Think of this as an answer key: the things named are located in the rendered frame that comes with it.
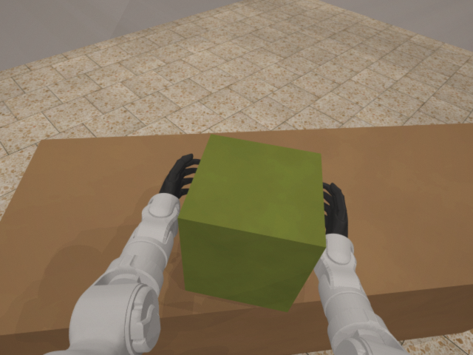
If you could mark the right robot hand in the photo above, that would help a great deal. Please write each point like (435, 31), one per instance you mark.
(336, 221)

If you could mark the robot left forearm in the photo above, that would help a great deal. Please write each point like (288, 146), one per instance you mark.
(147, 251)

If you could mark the carton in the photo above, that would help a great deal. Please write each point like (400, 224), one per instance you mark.
(252, 224)

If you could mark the robot right forearm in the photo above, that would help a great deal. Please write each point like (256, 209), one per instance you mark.
(346, 306)

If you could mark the right robot upper arm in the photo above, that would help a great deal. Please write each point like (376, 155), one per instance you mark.
(362, 346)

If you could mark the left robot hand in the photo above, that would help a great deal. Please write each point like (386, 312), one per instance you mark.
(175, 179)

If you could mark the pedestal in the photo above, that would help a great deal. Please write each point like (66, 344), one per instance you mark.
(408, 191)

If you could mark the left robot upper arm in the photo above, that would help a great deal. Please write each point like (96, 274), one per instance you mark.
(121, 319)

